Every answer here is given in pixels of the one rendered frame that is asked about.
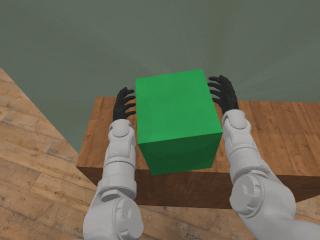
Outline carton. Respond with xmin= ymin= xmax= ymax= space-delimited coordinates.
xmin=135 ymin=69 xmax=223 ymax=176

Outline left robot hand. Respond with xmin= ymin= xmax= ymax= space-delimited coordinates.
xmin=113 ymin=87 xmax=136 ymax=122

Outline pedestal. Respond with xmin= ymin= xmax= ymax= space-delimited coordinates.
xmin=75 ymin=96 xmax=320 ymax=210

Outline right robot hand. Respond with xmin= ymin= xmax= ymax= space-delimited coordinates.
xmin=207 ymin=75 xmax=239 ymax=115

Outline left robot forearm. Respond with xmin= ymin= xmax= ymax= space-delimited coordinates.
xmin=83 ymin=119 xmax=137 ymax=235

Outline right robot upper arm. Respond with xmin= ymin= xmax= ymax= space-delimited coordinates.
xmin=229 ymin=173 xmax=320 ymax=240

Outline right robot forearm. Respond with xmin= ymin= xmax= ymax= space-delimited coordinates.
xmin=222 ymin=109 xmax=284 ymax=185

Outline left robot upper arm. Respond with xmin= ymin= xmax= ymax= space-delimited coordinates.
xmin=73 ymin=196 xmax=144 ymax=240

